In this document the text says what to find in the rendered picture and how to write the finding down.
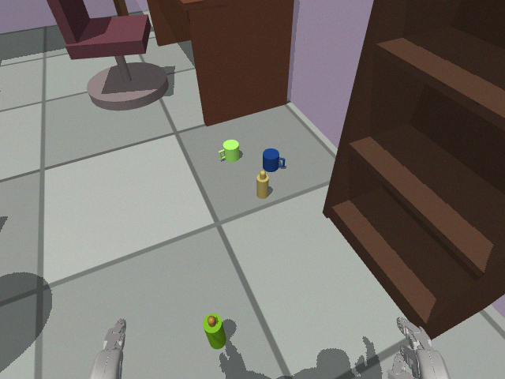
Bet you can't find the left robot hand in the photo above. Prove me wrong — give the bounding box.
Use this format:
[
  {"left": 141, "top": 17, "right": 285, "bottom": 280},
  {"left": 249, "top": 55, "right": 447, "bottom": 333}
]
[{"left": 88, "top": 318, "right": 126, "bottom": 379}]

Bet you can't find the office chair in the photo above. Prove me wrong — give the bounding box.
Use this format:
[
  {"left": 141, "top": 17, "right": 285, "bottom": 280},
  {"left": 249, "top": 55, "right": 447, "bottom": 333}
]
[{"left": 47, "top": 0, "right": 169, "bottom": 111}]

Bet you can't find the right robot hand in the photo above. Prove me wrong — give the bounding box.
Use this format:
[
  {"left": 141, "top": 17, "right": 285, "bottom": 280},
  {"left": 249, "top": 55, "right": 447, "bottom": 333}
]
[{"left": 387, "top": 317, "right": 451, "bottom": 379}]

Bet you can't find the bookshelf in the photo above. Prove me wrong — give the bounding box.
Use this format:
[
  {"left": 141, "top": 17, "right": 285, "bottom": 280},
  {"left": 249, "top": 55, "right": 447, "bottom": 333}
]
[{"left": 323, "top": 0, "right": 505, "bottom": 340}]

